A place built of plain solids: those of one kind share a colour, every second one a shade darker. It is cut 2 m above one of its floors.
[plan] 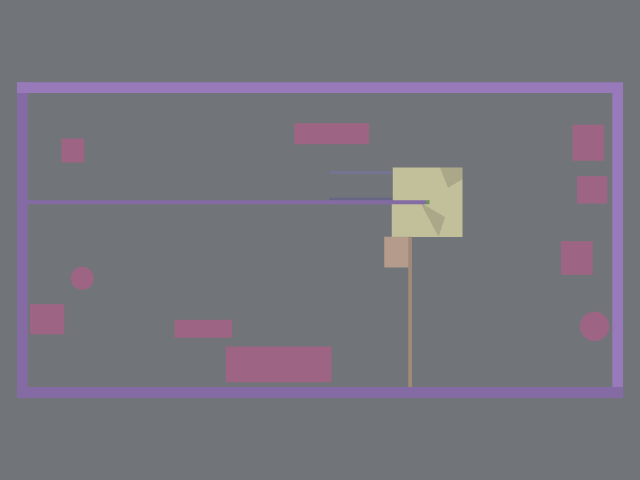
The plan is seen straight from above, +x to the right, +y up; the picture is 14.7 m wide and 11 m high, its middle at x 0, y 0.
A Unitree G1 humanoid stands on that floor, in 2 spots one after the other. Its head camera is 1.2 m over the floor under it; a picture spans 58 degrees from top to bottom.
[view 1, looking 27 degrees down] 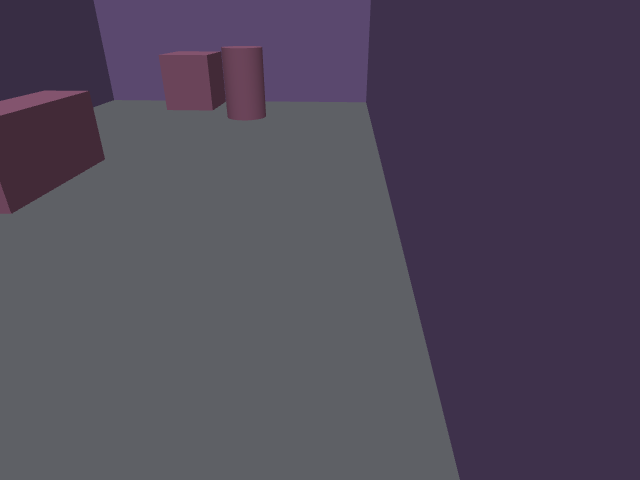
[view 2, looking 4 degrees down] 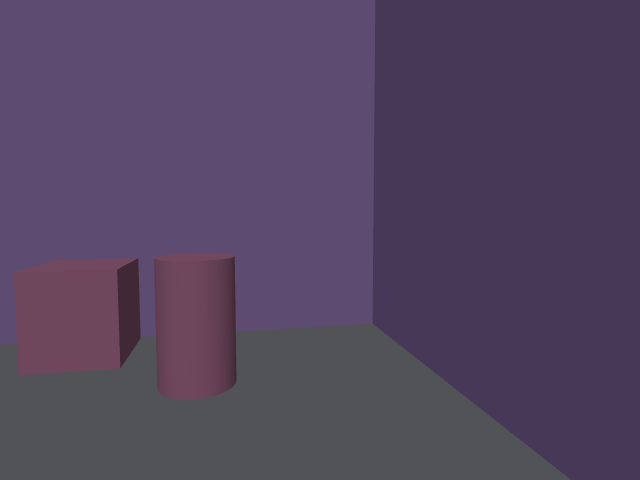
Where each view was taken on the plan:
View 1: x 0.62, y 0.45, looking -177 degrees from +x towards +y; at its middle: ground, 2.64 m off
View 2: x -2.41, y -0.66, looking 168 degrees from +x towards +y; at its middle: wall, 4.39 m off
